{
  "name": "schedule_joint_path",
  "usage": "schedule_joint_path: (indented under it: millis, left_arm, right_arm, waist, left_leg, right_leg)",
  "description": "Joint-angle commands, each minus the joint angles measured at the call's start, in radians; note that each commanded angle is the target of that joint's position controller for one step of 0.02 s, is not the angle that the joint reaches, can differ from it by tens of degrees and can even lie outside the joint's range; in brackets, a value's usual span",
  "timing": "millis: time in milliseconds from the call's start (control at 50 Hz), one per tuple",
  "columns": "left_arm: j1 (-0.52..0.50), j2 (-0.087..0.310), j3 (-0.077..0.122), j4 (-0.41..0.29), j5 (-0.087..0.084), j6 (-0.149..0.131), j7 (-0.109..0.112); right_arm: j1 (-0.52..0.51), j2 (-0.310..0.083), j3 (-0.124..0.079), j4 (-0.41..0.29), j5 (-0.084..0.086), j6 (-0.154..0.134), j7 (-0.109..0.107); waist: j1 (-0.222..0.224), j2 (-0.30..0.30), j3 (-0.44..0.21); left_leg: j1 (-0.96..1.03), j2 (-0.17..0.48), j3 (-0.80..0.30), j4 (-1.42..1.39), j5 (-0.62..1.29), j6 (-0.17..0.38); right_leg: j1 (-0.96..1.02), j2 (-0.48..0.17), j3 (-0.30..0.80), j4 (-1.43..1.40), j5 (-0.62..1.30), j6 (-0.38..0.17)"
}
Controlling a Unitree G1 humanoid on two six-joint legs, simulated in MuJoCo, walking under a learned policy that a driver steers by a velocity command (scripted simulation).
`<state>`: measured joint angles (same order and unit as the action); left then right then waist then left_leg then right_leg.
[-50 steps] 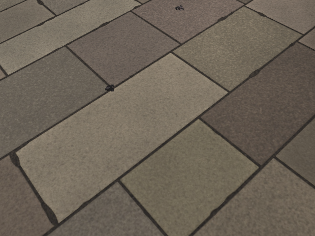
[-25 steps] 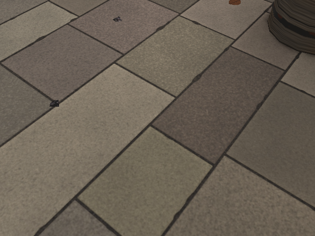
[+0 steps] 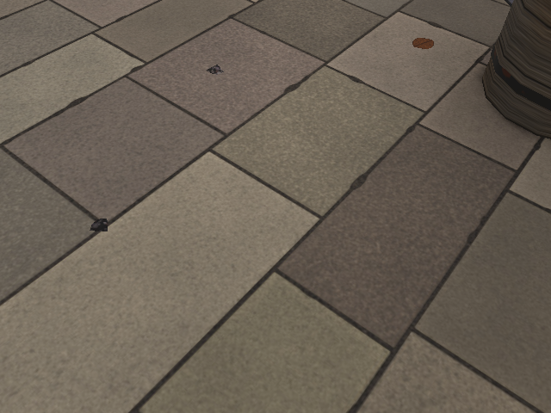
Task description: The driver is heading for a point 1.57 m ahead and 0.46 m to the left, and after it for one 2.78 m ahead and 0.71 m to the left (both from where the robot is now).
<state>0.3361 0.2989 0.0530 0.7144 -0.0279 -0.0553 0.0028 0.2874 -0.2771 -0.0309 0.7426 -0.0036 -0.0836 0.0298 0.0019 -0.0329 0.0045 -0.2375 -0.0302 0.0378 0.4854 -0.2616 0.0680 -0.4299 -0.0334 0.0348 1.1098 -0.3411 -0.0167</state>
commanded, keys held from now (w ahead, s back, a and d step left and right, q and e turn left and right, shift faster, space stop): w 0.56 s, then w+q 0.44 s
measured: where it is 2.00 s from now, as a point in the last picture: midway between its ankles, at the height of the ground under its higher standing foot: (207, 239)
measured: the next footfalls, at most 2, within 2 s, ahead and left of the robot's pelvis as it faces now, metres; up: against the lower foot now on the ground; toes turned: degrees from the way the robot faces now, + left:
right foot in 0.38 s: +0.39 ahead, -0.13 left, +0.00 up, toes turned -1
left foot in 0.90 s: +0.67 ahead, +0.13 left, +0.00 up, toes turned +10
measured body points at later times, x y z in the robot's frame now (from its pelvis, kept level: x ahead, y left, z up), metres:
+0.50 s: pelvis +0.28 -0.04 -0.01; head +0.31 -0.05 +0.44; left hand +0.44 +0.22 -0.10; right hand +0.32 -0.33 -0.13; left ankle +0.15 +0.09 -0.64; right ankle +0.35 -0.13 -0.74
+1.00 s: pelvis +0.56 +0.03 -0.02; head +0.60 +0.05 +0.43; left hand +0.58 +0.33 -0.14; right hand +0.78 -0.19 -0.10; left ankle +0.63 +0.12 -0.74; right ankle +0.42 -0.13 -0.65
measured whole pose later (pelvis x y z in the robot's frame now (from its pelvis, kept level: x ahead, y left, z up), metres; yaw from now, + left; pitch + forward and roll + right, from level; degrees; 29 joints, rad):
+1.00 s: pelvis +0.56 +0.03 -0.02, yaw +12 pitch +2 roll -1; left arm 0.27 0.30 0.04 0.80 -0.01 -0.08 -0.01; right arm 0.17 -0.30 -0.05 0.65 0.02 -0.06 0.04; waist 0.02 0.00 0.06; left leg -0.46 -0.06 0.01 0.60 -0.17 0.09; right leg -0.26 -0.01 0.00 1.12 -0.47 0.00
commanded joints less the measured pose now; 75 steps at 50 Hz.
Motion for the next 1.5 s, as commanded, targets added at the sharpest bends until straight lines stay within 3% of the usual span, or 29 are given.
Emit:
schedule_joint_path:
  millis: [20,260,320,360,380,400,420,440,480,540,620,720,820,860,900,920,940,960,980,1020,1100,1220,1320,1380,1400,1420,1440,1460,1500]
  left_arm:
    - [-0.053,0.071,0.023,-0.079,0.011,-0.022,-0.009]
    - [-0.405,0.020,-0.009,-0.177,0.007,-0.050,-0.058]
    - [-0.374,0.058,0.005,-0.176,0.010,-0.052,-0.066]
    - [-0.159,0.125,0.040,-0.121,0.012,-0.046,-0.050]
    - [0.023,0.172,0.056,-0.083,0.019,-0.040,-0.036]
    - [0.106,0.274,0.077,-0.064,0.036,-0.038,-0.032]
    - [0.123,0.169,0.055,-0.056,0.024,-0.036,-0.031]
    - [0.038,0.134,0.039,-0.057,0.018,-0.032,-0.027]
    - [-0.077,0.091,0.024,-0.059,0.024,-0.031,-0.029]
    - [-0.124,0.074,0.021,-0.047,0.031,-0.053,-0.034]
    - [-0.102,0.109,0.032,0.000,0.033,-0.067,-0.025]
    - [-0.043,0.149,0.037,0.042,0.030,-0.060,-0.014]
    - [-0.004,0.169,0.048,0.083,0.013,-0.026,-0.007]
    - [-0.025,0.192,0.055,0.080,0.011,-0.009,0.002]
    - [-0.043,0.187,0.051,0.064,0.017,0.011,0.017]
    - [-0.018,0.143,0.029,0.035,0.041,0.006,0.025]
    - [0.088,0.017,-0.012,-0.004,0.058,-0.024,0.004]
    - [-0.010,0.118,0.005,0.001,0.026,-0.057,-0.012]
    - [-0.100,0.154,0.014,-0.031,-0.006,-0.075,-0.021]
    - [-0.148,0.137,0.012,-0.042,0.026,-0.087,-0.008]
    - [-0.114,0.107,0.012,-0.042,0.046,-0.049,-0.004]
    - [-0.327,0.055,-0.009,-0.093,0.040,-0.050,-0.010]
    - [-0.393,0.097,0.008,-0.117,0.024,-0.069,-0.027]
    - [-0.270,0.133,0.033,-0.088,0.023,-0.082,-0.023]
    - [-0.159,0.165,0.049,-0.072,0.035,-0.086,-0.016]
    - [-0.003,0.221,0.062,-0.060,0.041,-0.082,-0.007]
    - [0.036,0.270,0.075,-0.023,0.043,-0.067,-0.017]
    - [-0.010,0.160,0.054,-0.049,0.022,-0.063,-0.019]
    - [-0.088,0.098,0.033,-0.057,0.032,-0.052,-0.013]
  right_arm:
    - [0.013,-0.132,-0.031,-0.054,-0.008,-0.015,-0.010]
    - [0.163,-0.177,-0.040,0.050,0.024,0.014,-0.033]
    - [0.159,-0.201,-0.049,0.061,0.023,0.029,-0.039]
    - [0.133,-0.211,-0.049,0.057,0.018,0.043,-0.044]
    - [0.131,-0.185,-0.035,0.035,0.003,0.043,-0.048]
    - [0.269,-0.037,0.008,0.006,-0.004,0.024,-0.036]
    - [0.230,-0.111,-0.003,0.027,0.018,0.000,-0.029]
    - [0.108,-0.178,-0.026,-0.013,0.049,-0.013,-0.022]
    - [0.003,-0.154,-0.022,-0.039,0.033,-0.020,-0.024]
    - [0.073,-0.106,-0.018,-0.012,0.019,0.012,-0.026]
    - [-0.023,-0.086,-0.011,-0.041,0.014,0.027,-0.030]
    - [-0.190,-0.061,-0.002,-0.085,0.024,0.011,-0.007]
    - [-0.278,-0.076,-0.009,-0.151,0.023,0.012,0.022]
    - [-0.241,-0.099,-0.022,-0.164,0.019,0.016,0.030]
    - [-0.004,-0.175,-0.070,-0.114,0.022,0.023,0.021]
    - [0.162,-0.267,-0.103,-0.089,0.026,0.033,0.004]
    - [0.141,-0.339,-0.110,-0.098,0.031,0.028,0.006]
    - [0.166,-0.233,-0.084,-0.118,0.029,0.022,0.006]
    - [0.126,-0.198,-0.073,-0.116,0.018,0.016,0.004]
    - [0.015,-0.172,-0.066,-0.139,0.014,0.015,-0.001]
    - [-0.024,-0.158,-0.061,-0.151,0.011,0.012,-0.016]
    - [0.049,-0.191,-0.073,-0.108,0.023,0.027,-0.047]
    - [0.099,-0.183,-0.075,-0.074,0.033,0.043,-0.053]
    - [0.064,-0.168,-0.074,-0.080,0.028,0.054,-0.053]
    - [0.056,-0.126,-0.058,-0.091,0.022,0.052,-0.049]
    - [0.081,-0.066,-0.036,-0.112,-0.001,0.050,-0.048]
    - [0.223,-0.042,-0.026,-0.138,0.038,0.041,-0.047]
    - [0.193,-0.153,-0.046,-0.100,0.048,0.042,-0.051]
    - [0.030,-0.181,-0.061,-0.121,0.028,0.052,-0.050]
  waist:
    - [-0.016,0.131,0.051]
    - [-0.097,0.084,0.117]
    - [-0.048,0.113,0.064]
    - [0.078,0.133,-0.095]
    - [0.153,0.102,-0.236]
    - [0.080,-0.167,-0.403]
    - [0.121,-0.165,-0.465]
    - [0.112,-0.118,-0.253]
    - [0.045,0.012,-0.061]
    - [-0.029,-0.033,-0.032]
    - [-0.017,-0.025,0.037]
    - [0.059,-0.007,0.066]
    - [0.075,0.001,0.084]
    - [0.040,-0.023,0.042]
    - [-0.088,-0.012,-0.108]
    - [-0.142,0.116,-0.226]
    - [-0.032,0.345,-0.332]
    - [-0.109,0.218,-0.368]
    - [-0.114,0.165,-0.229]
    - [-0.047,0.031,-0.096]
    - [0.014,0.074,-0.055]
    - [-0.058,0.104,-0.002]
    - [-0.070,0.129,0.003]
    - [0.003,0.164,-0.032]
    - [0.058,0.137,-0.131]
    - [0.101,-0.005,-0.284]
    - [0.022,-0.347,-0.340]
    - [0.049,-0.180,-0.233]
    - [0.058,-0.023,-0.055]
  left_leg:
    - [0.159,0.250,-0.351,-0.341,-0.030,0.146]
    - [0.257,0.255,-0.133,-0.340,0.338,0.126]
    - [0.355,0.277,-0.127,-0.227,0.626,0.099]
    - [0.335,0.230,-0.080,0.048,0.928,0.064]
    - [0.129,0.198,-0.072,0.306,0.735,0.036]
    - [-0.303,0.004,-0.057,0.722,0.026,-0.041]
    - [-0.424,-0.026,-0.192,0.858,-0.288,-0.042]
    - [-0.510,0.038,-0.176,0.883,-0.235,-0.036]
    - [-0.466,0.125,-0.123,0.761,-0.088,-0.039]
    - [-0.334,0.168,-0.117,0.674,-0.012,-0.068]
    - [-0.403,0.187,-0.110,0.493,0.147,-0.103]
    - [-0.368,0.139,-0.073,0.202,0.377,-0.077]
    - [-0.455,0.116,-0.063,0.106,0.256,-0.020]
    - [-0.376,0.070,-0.008,0.098,0.143,0.012]
    - [-0.039,-0.021,0.045,0.059,0.144,0.065]
    - [0.274,0.125,-0.194,0.062,0.192,0.133]
    - [0.595,0.337,-0.754,-0.064,-0.044,0.316]
    - [0.629,0.350,-0.841,-0.168,-0.142,0.296]
    - [0.530,0.324,-0.699,-0.182,-0.068,0.256]
    - [0.274,0.255,-0.515,-0.193,0.177,0.225]
    - [0.079,0.197,-0.388,-0.253,0.383,0.237]
    - [-0.009,0.109,-0.296,-0.244,0.279,0.156]
    - [0.099,0.157,-0.423,-0.154,0.196,0.129]
    - [0.121,0.145,-0.462,-0.035,0.283,0.095]
    - [0.069,0.092,-0.417,0.128,0.291,0.064]
    - [-0.078,0.009,-0.313,0.416,0.034,0.021]
    - [-0.437,-0.083,-0.228,0.692,-0.361,-0.030]
    - [-0.531,0.006,-0.252,0.797,-0.294,-0.047]
    - [-0.506,0.069,-0.194,0.785,-0.127,-0.061]
  right_leg:
    - [-0.299,-0.087,0.035,0.006,0.137,-0.001]
    - [-0.229,-0.020,-0.034,-0.570,0.434,0.009]
    - [-0.141,0.022,-0.054,-0.609,0.322,-0.042]
    - [0.164,0.077,-0.102,-0.638,0.308,-0.099]
    - [0.500,-0.043,0.017,-0.580,0.326,-0.154]
    - [0.907,-0.330,0.523,-0.605,0.155,-0.328]
    - [0.910,-0.368,0.749,-0.769,0.025,-0.347]
    - [0.757,-0.326,0.576,-0.801,0.014,-0.289]
    - [0.450,-0.237,0.348,-0.861,0.180,-0.240]
    - [0.266,-0.179,0.219,-0.949,0.302,-0.245]
    - [0.222,-0.163,0.075,-1.006,0.360,-0.238]
    - [0.288,-0.160,-0.051,-1.015,0.352,-0.185]
    - [0.510,-0.234,-0.083,-0.932,0.429,-0.149]
    - [0.550,-0.236,-0.113,-0.815,0.702,-0.122]
    - [0.472,-0.176,-0.186,-0.473,0.941,-0.070]
    - [0.227,-0.125,-0.203,-0.148,0.655,-0.026]
    - [-0.207,0.092,-0.093,0.165,-0.209,0.032]
    - [-0.317,0.060,0.077,0.249,-0.229,0.014]
    - [-0.378,0.019,0.069,0.234,-0.134,-0.005]
    - [-0.305,-0.049,0.055,0.084,-0.007,0.000]
    - [-0.195,-0.064,0.038,-0.057,0.061,0.057]
    - [-0.117,0.010,0.016,-0.473,0.406,0.094]
    - [-0.064,0.039,0.058,-0.619,0.380,0.059]
    - [0.106,0.043,0.034,-0.683,0.294,0.003]
    - [0.309,-0.024,0.076,-0.677,0.290,-0.043]
    - [0.580,-0.207,0.271,-0.660,0.237,-0.100]
    - [0.806,-0.392,0.748,-0.767,-0.014,-0.253]
    - [0.726,-0.376,0.735,-0.810,-0.195,-0.223]
    - [0.490,-0.285,0.432,-0.837,-0.003,-0.159]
